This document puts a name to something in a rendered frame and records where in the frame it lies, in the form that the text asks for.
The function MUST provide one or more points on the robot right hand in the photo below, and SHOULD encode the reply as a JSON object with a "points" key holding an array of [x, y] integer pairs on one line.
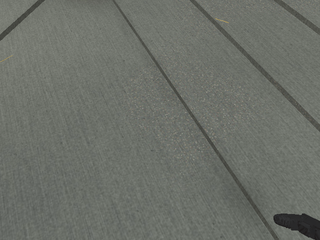
{"points": [[304, 223]]}

